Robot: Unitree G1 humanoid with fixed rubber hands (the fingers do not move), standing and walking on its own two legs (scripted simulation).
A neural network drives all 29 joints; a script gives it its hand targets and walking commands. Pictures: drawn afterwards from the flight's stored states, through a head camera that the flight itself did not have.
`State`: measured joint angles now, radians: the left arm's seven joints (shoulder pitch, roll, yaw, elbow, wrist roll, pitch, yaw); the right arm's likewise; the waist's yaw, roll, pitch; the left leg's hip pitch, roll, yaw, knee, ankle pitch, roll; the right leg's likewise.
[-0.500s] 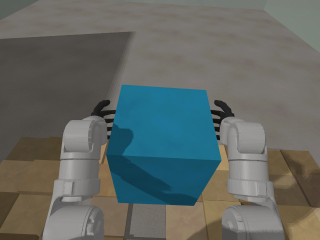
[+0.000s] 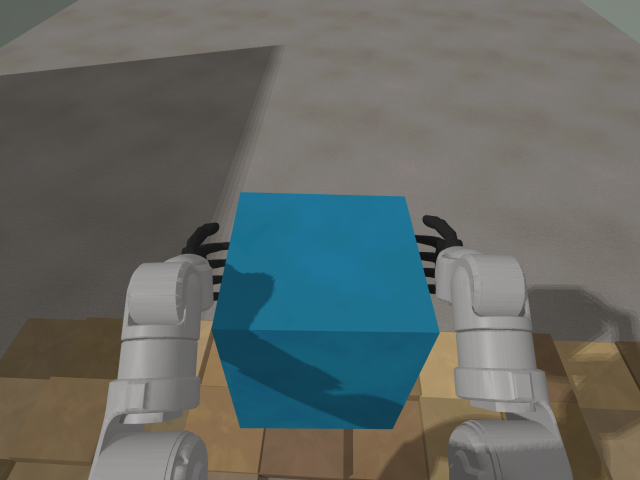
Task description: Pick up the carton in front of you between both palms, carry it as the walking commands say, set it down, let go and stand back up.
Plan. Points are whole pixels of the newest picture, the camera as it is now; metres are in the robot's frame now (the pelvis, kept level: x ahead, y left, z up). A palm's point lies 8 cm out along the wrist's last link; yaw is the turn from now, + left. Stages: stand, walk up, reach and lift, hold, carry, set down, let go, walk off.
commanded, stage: carry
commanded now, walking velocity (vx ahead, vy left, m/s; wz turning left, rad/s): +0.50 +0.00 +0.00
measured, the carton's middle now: (319, 315) +0.34 +0.03 +0.03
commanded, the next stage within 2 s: none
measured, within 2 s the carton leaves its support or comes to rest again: neither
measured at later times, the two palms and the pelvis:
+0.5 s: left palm (265, 112) +0.71 +0.14 +0.13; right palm (433, 127) +0.67 -0.16 +0.12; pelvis +0.32 +0.03 +0.00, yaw -2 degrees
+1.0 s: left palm (289, 23) +1.08 +0.13 +0.16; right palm (415, 30) +1.04 -0.17 +0.16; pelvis +0.68 +0.02 +0.01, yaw -3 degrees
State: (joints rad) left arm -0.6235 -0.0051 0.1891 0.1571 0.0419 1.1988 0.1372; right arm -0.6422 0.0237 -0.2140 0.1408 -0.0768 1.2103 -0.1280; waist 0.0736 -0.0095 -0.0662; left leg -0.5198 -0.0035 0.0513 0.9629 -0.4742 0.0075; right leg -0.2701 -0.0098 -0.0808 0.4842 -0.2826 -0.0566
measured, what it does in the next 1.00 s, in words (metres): walks ahead: left foot, then right foot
